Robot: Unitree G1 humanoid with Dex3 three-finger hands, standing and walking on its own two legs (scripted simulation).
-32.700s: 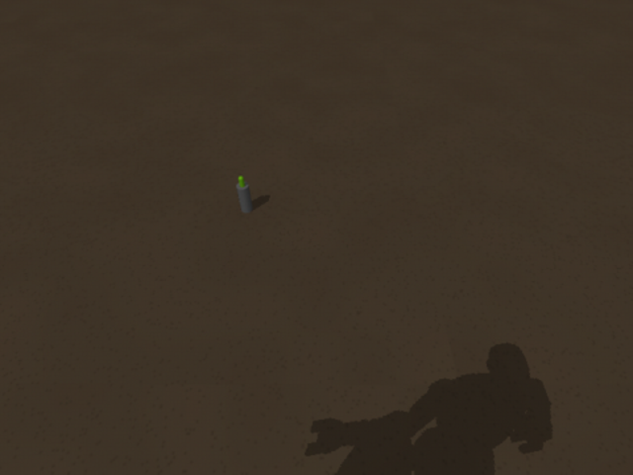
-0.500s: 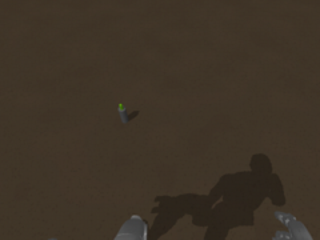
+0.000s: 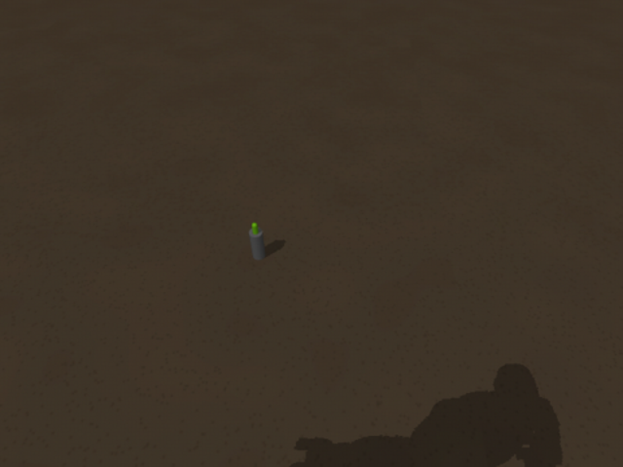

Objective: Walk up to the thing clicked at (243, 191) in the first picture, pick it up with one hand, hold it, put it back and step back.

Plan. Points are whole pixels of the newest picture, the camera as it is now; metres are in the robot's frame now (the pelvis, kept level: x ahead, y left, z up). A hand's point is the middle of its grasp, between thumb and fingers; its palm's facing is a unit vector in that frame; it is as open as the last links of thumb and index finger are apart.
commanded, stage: step back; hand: left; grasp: from the side
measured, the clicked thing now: (256, 240) +1.04 +0.22 -0.67
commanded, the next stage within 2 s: stand in 0.66 s
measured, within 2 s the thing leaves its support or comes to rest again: neither
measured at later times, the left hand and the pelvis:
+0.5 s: hand out of the picture +0.11 +0.28 -0.15, palm faces +0.02 -0.94 -0.35, open 7.4 cm; pelvis +0.04 +0.02 +0.00, yaw +1 degrees
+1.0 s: hand out of the picture +0.13 +0.26 -0.14, palm faces -0.01 -0.94 -0.33, open 7.4 cm; pelvis +0.04 +0.01 +0.02, yaw +1 degrees
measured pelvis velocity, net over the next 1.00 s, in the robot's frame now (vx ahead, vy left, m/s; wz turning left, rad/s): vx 0.04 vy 0.01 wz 0.01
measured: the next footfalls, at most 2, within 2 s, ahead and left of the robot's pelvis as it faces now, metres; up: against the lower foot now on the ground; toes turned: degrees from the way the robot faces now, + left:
none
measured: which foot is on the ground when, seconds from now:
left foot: down 0.00-1.00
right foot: down 0.00-1.00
